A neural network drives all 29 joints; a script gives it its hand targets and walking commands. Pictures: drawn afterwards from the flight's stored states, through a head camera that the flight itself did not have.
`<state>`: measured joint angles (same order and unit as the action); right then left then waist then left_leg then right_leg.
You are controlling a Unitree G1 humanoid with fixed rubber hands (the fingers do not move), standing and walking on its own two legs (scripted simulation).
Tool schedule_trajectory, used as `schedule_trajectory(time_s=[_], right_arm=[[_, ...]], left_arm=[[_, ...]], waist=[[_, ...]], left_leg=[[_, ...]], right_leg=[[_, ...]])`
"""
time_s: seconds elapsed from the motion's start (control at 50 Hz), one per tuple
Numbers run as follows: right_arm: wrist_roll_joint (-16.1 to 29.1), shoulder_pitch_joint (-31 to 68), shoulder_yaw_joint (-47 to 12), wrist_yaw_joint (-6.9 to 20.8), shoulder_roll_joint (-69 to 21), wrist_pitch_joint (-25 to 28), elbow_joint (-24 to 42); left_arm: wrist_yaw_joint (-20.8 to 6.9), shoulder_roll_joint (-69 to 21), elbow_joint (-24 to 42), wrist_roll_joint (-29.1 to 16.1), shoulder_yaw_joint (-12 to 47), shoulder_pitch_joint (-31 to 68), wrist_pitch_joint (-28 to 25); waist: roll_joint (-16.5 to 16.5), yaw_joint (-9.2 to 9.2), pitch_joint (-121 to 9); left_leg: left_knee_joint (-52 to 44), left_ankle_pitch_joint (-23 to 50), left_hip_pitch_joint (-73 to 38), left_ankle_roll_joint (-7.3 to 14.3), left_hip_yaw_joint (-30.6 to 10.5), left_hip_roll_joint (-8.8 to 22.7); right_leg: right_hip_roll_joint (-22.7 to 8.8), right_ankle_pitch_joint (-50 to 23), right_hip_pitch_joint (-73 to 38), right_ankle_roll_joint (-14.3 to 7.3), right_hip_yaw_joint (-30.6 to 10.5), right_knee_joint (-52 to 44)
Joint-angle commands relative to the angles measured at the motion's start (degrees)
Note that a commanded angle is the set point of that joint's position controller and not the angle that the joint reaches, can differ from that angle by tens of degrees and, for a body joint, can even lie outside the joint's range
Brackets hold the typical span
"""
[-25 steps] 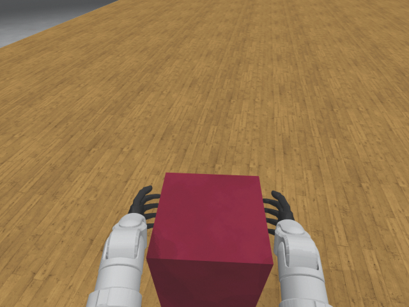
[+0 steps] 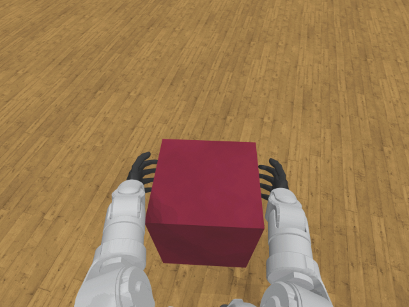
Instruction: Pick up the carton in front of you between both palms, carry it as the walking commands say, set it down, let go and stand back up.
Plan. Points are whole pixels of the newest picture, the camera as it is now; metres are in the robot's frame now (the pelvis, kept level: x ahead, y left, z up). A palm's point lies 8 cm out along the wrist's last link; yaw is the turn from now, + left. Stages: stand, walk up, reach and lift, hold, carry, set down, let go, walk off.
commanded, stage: set down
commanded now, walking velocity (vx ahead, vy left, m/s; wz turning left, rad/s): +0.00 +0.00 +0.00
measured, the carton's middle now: (206, 206) +0.36 +0.01 -0.09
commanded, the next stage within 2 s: none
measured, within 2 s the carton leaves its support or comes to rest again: neither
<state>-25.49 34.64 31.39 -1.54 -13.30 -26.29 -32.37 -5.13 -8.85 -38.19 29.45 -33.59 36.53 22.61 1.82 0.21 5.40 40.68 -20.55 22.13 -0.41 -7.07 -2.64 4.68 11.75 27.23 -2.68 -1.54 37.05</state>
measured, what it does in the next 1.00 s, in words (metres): lowers itself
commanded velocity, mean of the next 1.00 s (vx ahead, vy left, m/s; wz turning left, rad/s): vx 0.00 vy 0.00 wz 0.00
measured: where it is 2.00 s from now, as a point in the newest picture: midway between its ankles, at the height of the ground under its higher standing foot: outside the picture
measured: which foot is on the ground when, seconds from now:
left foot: down 0.00-1.00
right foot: down 0.00-1.00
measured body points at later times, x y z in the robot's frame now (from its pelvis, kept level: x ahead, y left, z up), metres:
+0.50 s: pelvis -0.01 +0.04 -0.11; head +0.22 +0.03 +0.27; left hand +0.43 +0.16 -0.20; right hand +0.41 -0.15 -0.20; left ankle +0.01 +0.13 -0.72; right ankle +0.08 -0.09 -0.72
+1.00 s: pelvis -0.05 +0.02 -0.24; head +0.26 +0.00 +0.09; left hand +0.48 +0.14 -0.35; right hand +0.44 -0.16 -0.36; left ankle +0.01 +0.13 -0.72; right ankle +0.08 -0.09 -0.72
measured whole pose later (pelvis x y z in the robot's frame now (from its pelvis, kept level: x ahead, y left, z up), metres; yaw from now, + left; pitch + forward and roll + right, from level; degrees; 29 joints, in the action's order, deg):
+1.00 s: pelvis -0.05 +0.02 -0.24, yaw +3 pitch +46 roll +3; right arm -10.3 58.1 27.4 -6.3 -1.8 -15.4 -34.0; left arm 2.9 4.1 -43.7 8.2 -21.5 63.5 13.8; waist 1.8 -2.9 -4.4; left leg 99.3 -35.0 111.0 -1.9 -2.3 -9.2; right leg 5.8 24.2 117.4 1.3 -4.3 95.4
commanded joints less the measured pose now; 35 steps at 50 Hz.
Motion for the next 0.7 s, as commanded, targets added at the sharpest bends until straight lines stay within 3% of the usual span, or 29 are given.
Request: schedule_trajectory(time_s=[0.0, 0.1, 0.18, 0.22, 0.3, 0.42, 0.52, 0.68], right_arm=[[6.90, 21.24, -20.81, 7.03, -36.02, 12.48, -5.29], [12.35, 28.20, -33.23, 6.76, -41.61, 20.06, -1.93], [17.11, 32.20, -42.19, 7.21, -43.09, 21.37, 3.28], [18.21, 31.65, -43.55, 8.13, -41.84, 20.82, 4.14], [18.40, 33.03, -42.69, 11.06, -40.99, 18.43, 3.47], [15.52, 36.49, -34.46, 14.47, -39.85, 14.43, -3.89], [14.08, 39.96, -30.06, 14.71, -39.44, 13.45, -6.77], [17.08, 46.94, -32.40, 11.75, -40.30, 13.32, -5.99]], left_arm=[[-7.74, -36.14, -2.59, -9.23, 20.93, 23.08, -10.63], [-6.56, -42.43, -0.33, -17.27, 35.46, 29.24, -18.17], [-3.82, -46.26, 2.63, -21.90, 44.32, 30.67, -19.19], [-2.57, -47.29, 4.33, -23.00, 46.71, 30.33, -18.44], [-1.50, -49.36, 4.33, -23.44, 46.52, 31.59, -15.57], [-1.95, -48.79, -0.46, -20.73, 41.02, 36.40, -11.70], [-2.27, -47.14, -2.59, -19.77, 37.66, 41.00, -11.37], [-2.72, -43.69, -3.03, -22.39, 38.22, 48.07, -12.09]], waist=[[-1.45, -1.91, -26.33], [-1.13, -2.36, -44.40], [-0.73, -2.41, -64.12], [-0.17, -2.84, -69.52], [1.36, -3.75, -68.52], [2.74, -4.62, -58.03], [2.04, -5.06, -60.27], [-0.01, -4.29, -68.66]], left_leg=[[-0.98, 6.75, 25.71, 1.64, 2.46, -4.14], [6.85, 10.88, 37.31, -0.14, 2.51, -5.08], [13.23, 18.48, 38.44, -1.39, 2.51, -5.59], [15.78, 21.92, 36.64, -2.04, 2.21, -5.41], [19.12, 23.00, 33.23, -2.75, 1.06, -4.89], [22.17, 13.50, 41.07, -2.38, 0.78, -4.72], [27.41, 13.02, 47.03, -1.89, 1.81, -5.41], [37.06, 9.65, 60.78, -1.96, 5.25, -7.53]], right_leg=[[-1.29, -18.66, -16.98, 2.18, -5.77, 4.58], [-0.26, -25.27, -14.20, 2.31, -5.42, 15.23], [1.13, -31.58, -12.31, 2.80, -3.58, 23.20], [1.84, -30.25, -6.23, 3.11, -1.92, 26.03], [3.00, -18.61, 14.02, 3.45, 1.23, 28.30], [3.01, -5.70, 33.62, 3.14, 2.25, 31.72], [2.78, -6.41, 38.91, 3.51, 1.97, 36.30], [2.96, -12.01, 37.35, 4.89, 1.74, 45.05]])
